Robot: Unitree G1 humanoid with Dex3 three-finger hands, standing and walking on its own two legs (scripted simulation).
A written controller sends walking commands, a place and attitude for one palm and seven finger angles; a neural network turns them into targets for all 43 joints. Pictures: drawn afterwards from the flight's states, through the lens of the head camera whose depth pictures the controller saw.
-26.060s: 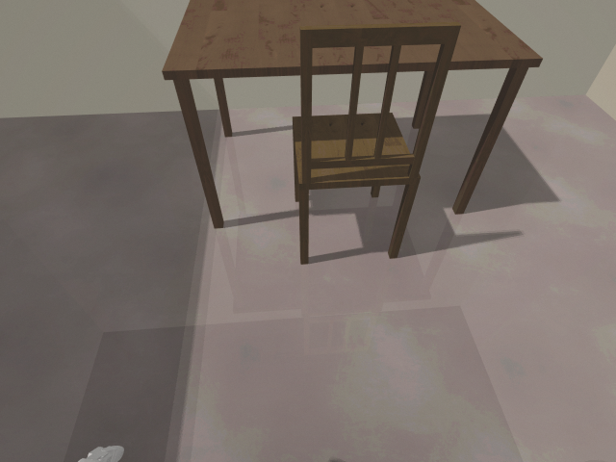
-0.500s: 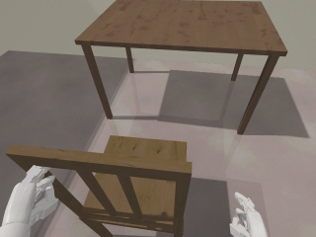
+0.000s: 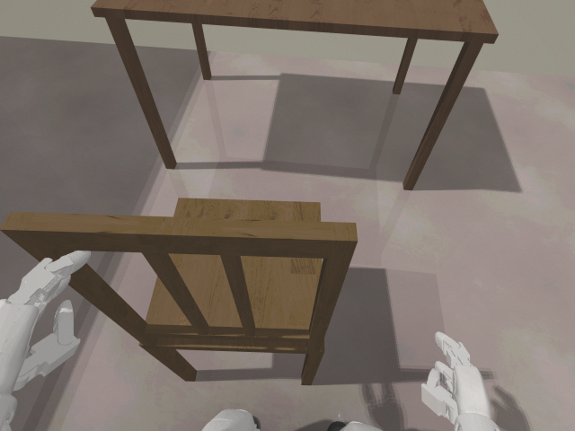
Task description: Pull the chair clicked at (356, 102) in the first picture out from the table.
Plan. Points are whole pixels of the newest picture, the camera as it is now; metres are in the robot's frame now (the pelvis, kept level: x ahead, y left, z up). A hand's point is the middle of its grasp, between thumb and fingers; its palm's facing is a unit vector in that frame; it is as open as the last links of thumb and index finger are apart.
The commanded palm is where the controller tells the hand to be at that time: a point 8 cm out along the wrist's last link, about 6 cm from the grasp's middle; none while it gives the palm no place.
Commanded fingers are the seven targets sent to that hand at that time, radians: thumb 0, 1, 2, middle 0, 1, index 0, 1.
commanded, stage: step back with the hand held close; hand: left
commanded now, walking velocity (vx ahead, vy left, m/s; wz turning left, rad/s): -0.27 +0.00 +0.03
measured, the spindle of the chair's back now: (183, 298) +0.29 +0.21 -0.07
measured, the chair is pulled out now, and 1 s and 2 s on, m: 0.65 0.65 0.65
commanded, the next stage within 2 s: stop stepping back and stand still in 0.62 s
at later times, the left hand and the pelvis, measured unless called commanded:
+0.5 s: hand out of the picture +0.13 +0.27 +0.16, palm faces +0.41 -0.76 -0.51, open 7.4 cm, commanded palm +0.07 +0.32 +0.18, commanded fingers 0.00 0.90 0.90 -0.20 -0.30 -0.20 -0.30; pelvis -0.07 +0.02 -0.02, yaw +1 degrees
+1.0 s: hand out of the picture -0.01 +0.32 +0.19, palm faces +0.55 -0.73 -0.41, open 7.4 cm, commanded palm -0.07 +0.35 +0.18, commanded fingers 0.00 0.90 0.90 -0.20 -0.30 -0.20 -0.30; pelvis -0.18 +0.04 -0.01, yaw +5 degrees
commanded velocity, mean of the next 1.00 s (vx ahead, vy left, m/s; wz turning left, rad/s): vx -0.18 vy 0.02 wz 0.01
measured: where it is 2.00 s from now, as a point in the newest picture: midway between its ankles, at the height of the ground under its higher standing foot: outside the picture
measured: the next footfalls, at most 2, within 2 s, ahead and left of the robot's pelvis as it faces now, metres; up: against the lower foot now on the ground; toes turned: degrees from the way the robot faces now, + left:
right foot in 0.80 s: -0.11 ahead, -0.12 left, +0.00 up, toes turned +3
left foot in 1.00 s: -0.18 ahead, +0.17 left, +0.00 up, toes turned +2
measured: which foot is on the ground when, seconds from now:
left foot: down 0.00-0.80, up 0.82-0.98, down 1.00-1.00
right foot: down 0.00-0.58, up 0.60-0.78, down 0.80-1.00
